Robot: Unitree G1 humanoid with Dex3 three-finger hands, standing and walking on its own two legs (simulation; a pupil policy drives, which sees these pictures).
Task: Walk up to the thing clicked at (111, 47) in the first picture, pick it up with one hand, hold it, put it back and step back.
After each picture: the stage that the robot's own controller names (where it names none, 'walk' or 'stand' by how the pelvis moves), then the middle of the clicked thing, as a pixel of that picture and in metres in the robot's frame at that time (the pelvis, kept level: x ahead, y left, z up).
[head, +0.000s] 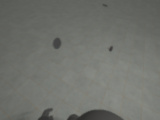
stand; (111, 48) +1.57 -0.46 -0.72
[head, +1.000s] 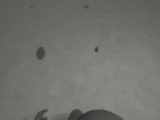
walk; (96, 49) +1.50 -0.01 -0.70
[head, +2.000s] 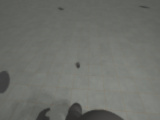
walk; (78, 65) +0.96 +0.29 -0.71
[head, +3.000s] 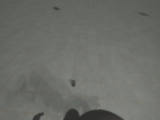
walk; (73, 83) +0.59 +0.21 -0.70
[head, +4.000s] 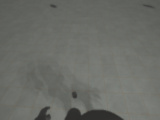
stand; (74, 94) +0.37 +0.19 -0.70
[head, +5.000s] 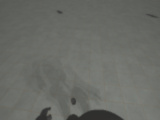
stand; (73, 101) +0.34 +0.20 -0.72
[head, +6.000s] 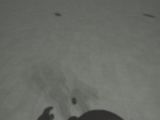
stand; (74, 101) +0.36 +0.21 -0.73
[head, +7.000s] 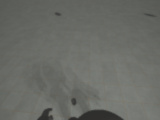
stand; (73, 101) +0.34 +0.21 -0.73
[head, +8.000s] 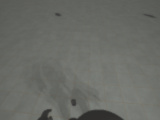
stand; (73, 102) +0.34 +0.21 -0.73
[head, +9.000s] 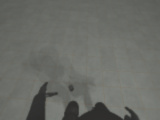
go down; (71, 88) +0.37 +0.20 -0.66
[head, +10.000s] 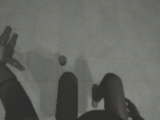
go down; (62, 61) +0.44 +0.21 -0.30
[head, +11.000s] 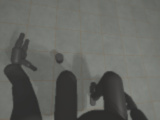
close in; (59, 58) +0.44 +0.21 -0.29
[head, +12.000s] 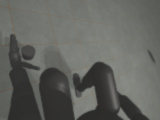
close; (28, 53) +0.44 +0.25 -0.23
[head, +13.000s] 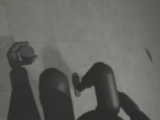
lift; (26, 54) +0.42 +0.25 -0.23
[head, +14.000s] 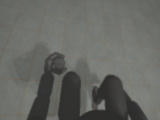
lift; (59, 64) +0.35 +0.23 -0.08
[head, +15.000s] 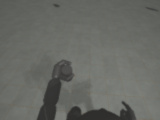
hold; (67, 73) +0.32 +0.17 +0.05
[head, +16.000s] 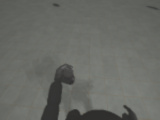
hold; (69, 77) +0.32 +0.16 +0.00
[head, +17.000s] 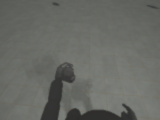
hold; (69, 75) +0.33 +0.16 +0.00
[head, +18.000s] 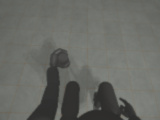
crouch; (64, 60) +0.42 +0.18 -0.07
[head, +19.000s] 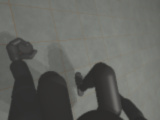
lower; (27, 51) +0.44 +0.25 -0.23
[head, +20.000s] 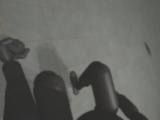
lower; (17, 50) +0.44 +0.27 -0.24
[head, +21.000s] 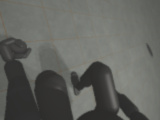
lower; (19, 49) +0.44 +0.27 -0.24
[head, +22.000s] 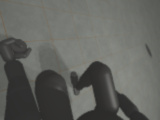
lower; (20, 49) +0.44 +0.27 -0.24
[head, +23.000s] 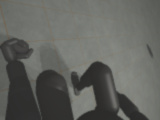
loosen; (21, 50) +0.44 +0.26 -0.24
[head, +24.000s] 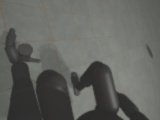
withdraw; (25, 52) +0.44 +0.25 -0.24
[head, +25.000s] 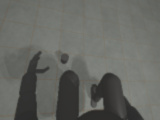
walk; (64, 59) +0.45 +0.20 -0.29
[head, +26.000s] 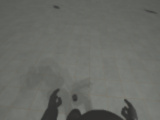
stand; (74, 97) +0.36 +0.15 -0.65
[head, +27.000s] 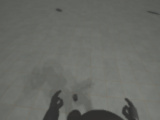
stand; (75, 97) +0.38 +0.17 -0.67
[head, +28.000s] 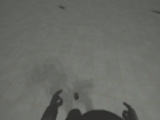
stand; (76, 96) +0.38 +0.16 -0.68
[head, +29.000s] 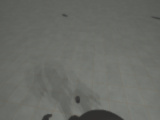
walk; (77, 99) +0.39 +0.17 -0.72
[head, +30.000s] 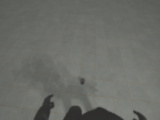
walk; (82, 81) +0.51 +0.10 -0.70
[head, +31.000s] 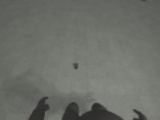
walk; (76, 66) +0.79 +0.19 -0.70
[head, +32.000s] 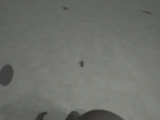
stand; (81, 63) +1.03 +0.18 -0.71
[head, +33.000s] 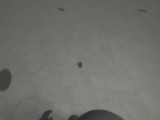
stand; (80, 64) +1.02 +0.20 -0.73
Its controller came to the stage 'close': yes
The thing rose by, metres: 0.73
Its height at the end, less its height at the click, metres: +0.00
